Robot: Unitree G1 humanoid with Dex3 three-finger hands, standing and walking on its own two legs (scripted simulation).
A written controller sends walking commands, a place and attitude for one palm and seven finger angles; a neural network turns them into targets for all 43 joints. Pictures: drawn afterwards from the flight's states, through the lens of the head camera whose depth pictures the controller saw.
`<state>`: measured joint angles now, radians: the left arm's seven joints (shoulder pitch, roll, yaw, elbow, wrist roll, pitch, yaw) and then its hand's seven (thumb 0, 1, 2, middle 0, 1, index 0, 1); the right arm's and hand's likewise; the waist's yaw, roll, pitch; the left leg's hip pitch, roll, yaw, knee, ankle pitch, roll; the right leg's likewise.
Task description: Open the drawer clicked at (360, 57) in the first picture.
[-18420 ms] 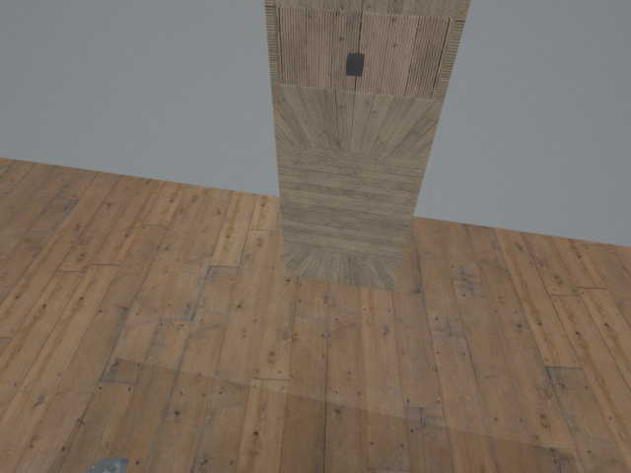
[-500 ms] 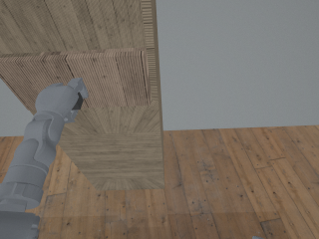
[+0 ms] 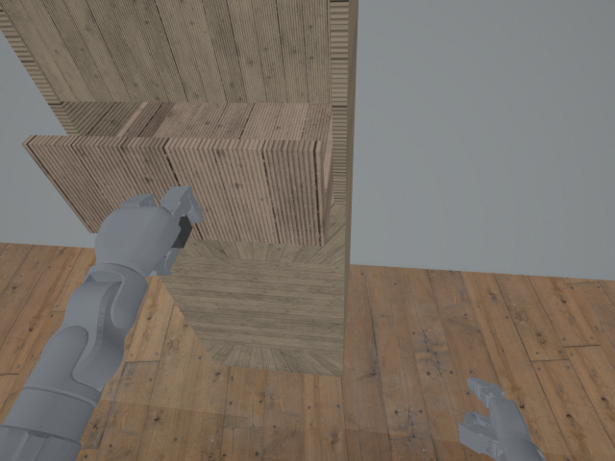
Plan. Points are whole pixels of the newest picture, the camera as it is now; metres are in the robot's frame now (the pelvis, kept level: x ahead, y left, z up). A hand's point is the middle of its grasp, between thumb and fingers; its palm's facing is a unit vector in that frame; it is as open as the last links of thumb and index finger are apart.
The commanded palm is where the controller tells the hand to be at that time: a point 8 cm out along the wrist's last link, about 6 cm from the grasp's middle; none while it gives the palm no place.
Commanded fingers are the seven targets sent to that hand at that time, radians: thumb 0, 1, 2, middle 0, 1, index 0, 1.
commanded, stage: pull the drawer open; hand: left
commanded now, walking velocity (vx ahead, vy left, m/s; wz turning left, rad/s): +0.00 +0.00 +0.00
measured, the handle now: (175, 218) +0.38 +0.22 +0.13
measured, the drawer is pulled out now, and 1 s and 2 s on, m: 0.10 0.11 0.21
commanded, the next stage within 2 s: none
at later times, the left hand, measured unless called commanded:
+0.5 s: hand (161, 257) +0.33 +0.23 +0.11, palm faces +0.00 -0.08 -1.00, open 7.1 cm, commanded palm +0.31 +0.24 +0.17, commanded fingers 0.00 0.90 0.90 -0.40 -1.35 -0.40 -1.35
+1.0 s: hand (157, 270) +0.31 +0.23 +0.10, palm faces +0.04 -0.10 -0.99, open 7.2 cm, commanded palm +0.26 +0.25 +0.17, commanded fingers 0.00 0.90 0.90 -0.40 -1.35 -0.40 -1.35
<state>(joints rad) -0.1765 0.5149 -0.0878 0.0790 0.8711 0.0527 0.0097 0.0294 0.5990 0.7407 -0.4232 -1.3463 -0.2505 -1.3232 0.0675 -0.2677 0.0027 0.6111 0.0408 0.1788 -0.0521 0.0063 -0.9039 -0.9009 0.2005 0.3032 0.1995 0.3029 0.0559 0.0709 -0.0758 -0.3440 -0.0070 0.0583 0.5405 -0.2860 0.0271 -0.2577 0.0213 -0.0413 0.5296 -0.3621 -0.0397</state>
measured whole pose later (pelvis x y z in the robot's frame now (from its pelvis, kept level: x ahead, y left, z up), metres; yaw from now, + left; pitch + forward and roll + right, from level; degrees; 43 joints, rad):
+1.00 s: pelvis -0.02 +0.00 +0.00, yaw -3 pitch +4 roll +1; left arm -0.08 0.52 0.03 0.07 0.86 0.02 0.01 0.03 0.61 0.76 -0.42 -1.35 -0.22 -1.30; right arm 0.16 -0.26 0.00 0.59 0.04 0.16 -0.05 0.01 -0.90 -0.90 0.20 0.30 0.20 0.30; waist 0.00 0.08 -0.07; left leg -0.34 0.01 0.10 0.54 -0.27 0.03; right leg -0.28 0.03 0.00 0.56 -0.34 -0.04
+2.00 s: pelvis -0.02 -0.01 +0.00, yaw -2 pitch +3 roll +1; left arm 0.38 0.55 0.10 -0.33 0.79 0.01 0.06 0.05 0.63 0.77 -0.42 -1.35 -0.19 -1.28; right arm 0.15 -0.31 -0.01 0.58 0.02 0.14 -0.05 0.01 -0.90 -0.90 0.20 0.30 0.20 0.30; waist 0.03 0.08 -0.05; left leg -0.33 0.02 0.08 0.57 -0.28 0.01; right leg -0.27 0.04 -0.01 0.59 -0.36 -0.05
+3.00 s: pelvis -0.02 +0.00 +0.00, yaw -1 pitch +2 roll +0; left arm 0.71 0.58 0.08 -0.55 0.81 0.00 0.18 0.02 0.58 0.75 -0.42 -1.35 -0.26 -1.31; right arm 0.12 -0.28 0.02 0.54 0.02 0.15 -0.03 0.01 -0.90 -0.90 0.20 0.30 0.20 0.30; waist 0.08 0.11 -0.06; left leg -0.33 0.02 0.07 0.60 -0.30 0.02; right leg -0.24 0.05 -0.02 0.57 -0.36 -0.04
